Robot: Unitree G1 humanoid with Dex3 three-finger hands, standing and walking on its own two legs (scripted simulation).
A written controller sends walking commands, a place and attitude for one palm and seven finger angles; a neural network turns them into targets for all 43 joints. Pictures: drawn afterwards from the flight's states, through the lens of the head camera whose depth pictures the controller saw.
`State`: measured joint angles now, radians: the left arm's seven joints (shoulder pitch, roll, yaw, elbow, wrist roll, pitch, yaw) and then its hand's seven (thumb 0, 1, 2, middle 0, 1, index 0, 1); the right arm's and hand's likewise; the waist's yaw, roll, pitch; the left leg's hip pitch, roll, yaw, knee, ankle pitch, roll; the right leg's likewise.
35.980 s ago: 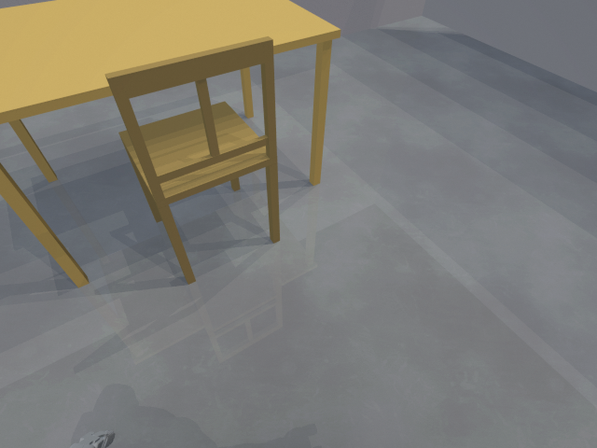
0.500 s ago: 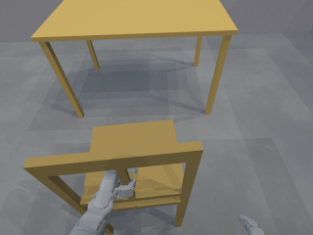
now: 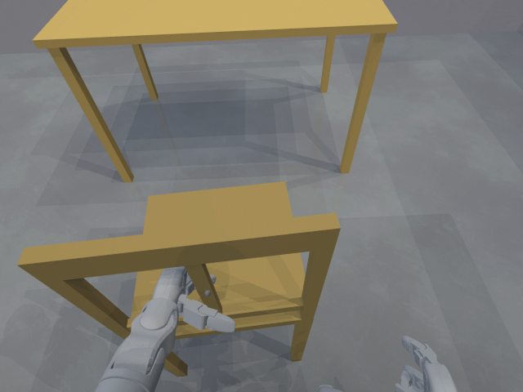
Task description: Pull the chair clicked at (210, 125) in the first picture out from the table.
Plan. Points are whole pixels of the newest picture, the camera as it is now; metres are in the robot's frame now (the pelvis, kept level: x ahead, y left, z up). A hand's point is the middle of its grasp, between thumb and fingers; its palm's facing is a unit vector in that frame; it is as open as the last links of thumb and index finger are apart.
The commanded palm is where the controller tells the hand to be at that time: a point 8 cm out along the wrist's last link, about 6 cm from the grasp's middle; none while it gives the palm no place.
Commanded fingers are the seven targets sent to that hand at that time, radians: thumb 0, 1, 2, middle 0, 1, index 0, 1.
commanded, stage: open the thumb and straighten the fingers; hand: left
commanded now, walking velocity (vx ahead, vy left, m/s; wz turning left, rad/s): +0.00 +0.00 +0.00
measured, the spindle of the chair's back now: (206, 289) +0.30 +0.11 -0.07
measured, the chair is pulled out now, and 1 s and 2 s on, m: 0.66 0.66 0.66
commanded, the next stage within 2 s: draw the fingers out of the gap in 0.24 s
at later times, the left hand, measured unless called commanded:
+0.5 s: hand (196, 311) +0.26 +0.11 -0.05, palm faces -0.10 -0.99 -0.13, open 17.4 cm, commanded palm +0.24 +0.17 -0.02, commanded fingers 0.00 -0.55 0.20 0.00 0.00 0.00 0.00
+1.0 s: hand (189, 367) +0.18 +0.11 -0.04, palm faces -0.08 -0.99 -0.11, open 17.5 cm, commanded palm +0.16 +0.17 -0.02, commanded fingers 0.00 -0.55 0.20 0.00 0.00 0.00 0.00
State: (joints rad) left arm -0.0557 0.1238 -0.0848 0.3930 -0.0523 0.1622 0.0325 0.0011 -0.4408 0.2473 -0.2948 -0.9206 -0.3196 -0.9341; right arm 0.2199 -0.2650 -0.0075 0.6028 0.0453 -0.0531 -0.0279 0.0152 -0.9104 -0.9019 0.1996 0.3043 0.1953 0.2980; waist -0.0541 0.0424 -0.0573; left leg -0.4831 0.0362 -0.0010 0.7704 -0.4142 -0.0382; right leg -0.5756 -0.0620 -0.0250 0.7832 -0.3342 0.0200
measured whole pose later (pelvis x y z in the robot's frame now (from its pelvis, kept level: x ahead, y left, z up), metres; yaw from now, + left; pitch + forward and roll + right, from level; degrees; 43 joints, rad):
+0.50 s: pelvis +0.00 -0.01 -0.01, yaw +1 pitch +9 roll +1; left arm 0.10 0.16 -0.05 0.23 -0.07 0.19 -0.02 -0.01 -0.53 0.20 -0.01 -0.01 -0.01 -0.01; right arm 0.24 -0.27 0.00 0.56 0.05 -0.08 -0.04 0.02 -0.91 -0.90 0.20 0.30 0.20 0.30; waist -0.06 0.04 -0.07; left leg -0.54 0.04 -0.02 0.83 -0.44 -0.05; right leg -0.63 -0.06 -0.04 0.84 -0.37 0.01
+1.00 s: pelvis +0.01 +0.00 -0.02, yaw +2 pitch +10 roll +0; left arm 0.51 0.16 -0.16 -0.15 -0.02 0.20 0.00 -0.01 -0.53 0.20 0.00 0.00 0.00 0.00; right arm 0.23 -0.23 0.02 0.47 0.04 -0.12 -0.06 0.02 -0.91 -0.90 0.20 0.30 0.20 0.30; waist -0.04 0.04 -0.11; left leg -0.60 0.03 -0.05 0.95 -0.51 -0.04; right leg -0.67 -0.08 -0.06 0.93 -0.43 0.02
